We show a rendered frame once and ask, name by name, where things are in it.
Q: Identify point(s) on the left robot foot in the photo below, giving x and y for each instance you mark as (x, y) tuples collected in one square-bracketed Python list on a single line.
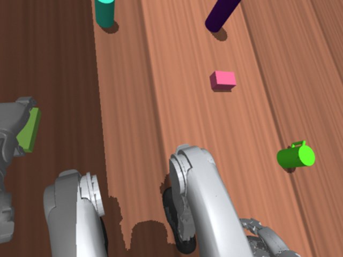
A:
[(105, 235)]

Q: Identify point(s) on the left robot arm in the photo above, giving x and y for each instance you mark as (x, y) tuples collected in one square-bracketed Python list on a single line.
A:
[(7, 147)]

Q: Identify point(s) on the left robot hand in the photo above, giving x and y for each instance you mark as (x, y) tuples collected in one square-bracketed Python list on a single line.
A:
[(14, 116)]

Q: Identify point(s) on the right robot hand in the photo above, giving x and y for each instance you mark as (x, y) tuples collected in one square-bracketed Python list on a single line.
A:
[(268, 243)]

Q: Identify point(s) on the right robot foot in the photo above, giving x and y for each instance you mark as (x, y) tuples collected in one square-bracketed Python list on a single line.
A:
[(185, 247)]

